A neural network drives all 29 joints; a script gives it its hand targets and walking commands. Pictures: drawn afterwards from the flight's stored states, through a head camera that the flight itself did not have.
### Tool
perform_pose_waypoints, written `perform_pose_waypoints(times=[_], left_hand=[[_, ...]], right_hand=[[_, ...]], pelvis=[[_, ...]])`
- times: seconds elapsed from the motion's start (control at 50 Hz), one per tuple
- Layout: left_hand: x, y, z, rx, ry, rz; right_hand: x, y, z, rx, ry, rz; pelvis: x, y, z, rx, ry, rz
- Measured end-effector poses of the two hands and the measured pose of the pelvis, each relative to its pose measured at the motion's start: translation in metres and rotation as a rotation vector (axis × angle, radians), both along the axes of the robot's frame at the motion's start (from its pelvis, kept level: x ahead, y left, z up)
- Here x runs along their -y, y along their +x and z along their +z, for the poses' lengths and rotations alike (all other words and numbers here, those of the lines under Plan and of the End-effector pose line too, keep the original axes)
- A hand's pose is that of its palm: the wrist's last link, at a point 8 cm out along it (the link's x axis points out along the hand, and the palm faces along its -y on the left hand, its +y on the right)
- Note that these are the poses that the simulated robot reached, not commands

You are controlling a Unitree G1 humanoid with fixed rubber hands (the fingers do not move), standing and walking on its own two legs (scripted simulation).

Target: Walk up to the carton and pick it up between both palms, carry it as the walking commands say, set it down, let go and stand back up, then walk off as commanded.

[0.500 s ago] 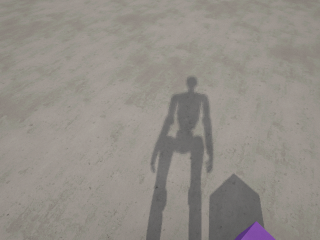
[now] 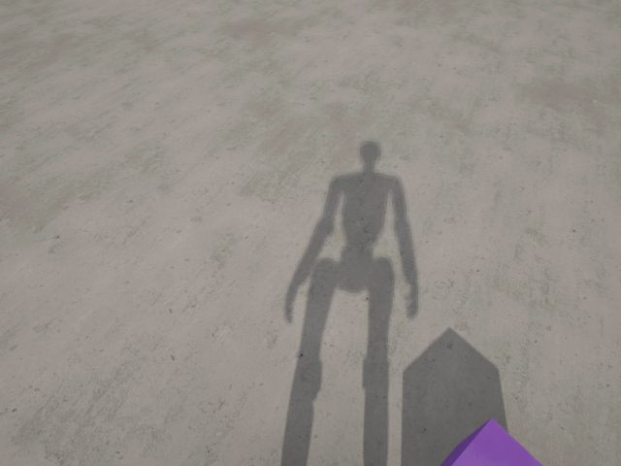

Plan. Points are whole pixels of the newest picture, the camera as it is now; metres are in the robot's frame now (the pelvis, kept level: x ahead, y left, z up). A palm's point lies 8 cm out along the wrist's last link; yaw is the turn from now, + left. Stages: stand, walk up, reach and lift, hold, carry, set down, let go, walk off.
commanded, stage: stand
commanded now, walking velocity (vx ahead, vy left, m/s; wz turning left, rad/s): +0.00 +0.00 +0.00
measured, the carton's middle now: out of the picture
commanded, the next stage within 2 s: none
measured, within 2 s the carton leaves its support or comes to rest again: neither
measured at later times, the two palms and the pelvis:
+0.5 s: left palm out of the picture +0.05 +0.28 -0.11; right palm out of the picture +0.04 -0.30 -0.12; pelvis -0.02 -0.01 +0.01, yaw -1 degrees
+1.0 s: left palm out of the picture +0.05 +0.28 -0.11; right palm out of the picture +0.03 -0.31 -0.12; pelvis -0.02 -0.01 +0.01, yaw -2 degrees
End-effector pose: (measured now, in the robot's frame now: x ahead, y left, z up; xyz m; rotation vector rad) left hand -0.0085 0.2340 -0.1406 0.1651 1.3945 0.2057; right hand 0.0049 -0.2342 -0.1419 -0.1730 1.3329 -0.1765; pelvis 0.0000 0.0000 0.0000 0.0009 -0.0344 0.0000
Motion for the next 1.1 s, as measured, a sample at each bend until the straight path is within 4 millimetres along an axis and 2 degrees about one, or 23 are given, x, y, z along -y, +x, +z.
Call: perform_pose_waypoints(times=[0.22,0.38,0.84,1.1], left_hand=[[-0.037,0.039,0.017,0.125,0.085,-0.063],[-0.048,0.057,0.027,0.172,0.11,-0.108],[-0.046,0.059,0.031,0.148,0.112,-0.158],[-0.046,0.066,0.033,0.156,0.122,-0.168]], right_hand=[[0.041,0.03,0.014,0.109,-0.088,0.039],[0.059,0.041,0.023,0.148,-0.112,0.059],[0.072,0.026,0.023,0.088,-0.108,0.056],[0.076,0.029,0.024,0.093,-0.111,0.053]], pelvis=[[0.003,-0.011,0.001,0.019,0.0,-0.009],[0.005,-0.017,0.004,0.021,0.001,-0.017],[0.011,-0.023,0.007,0.006,0.003,-0.03],[0.014,-0.022,0.007,0.001,0.002,-0.032]])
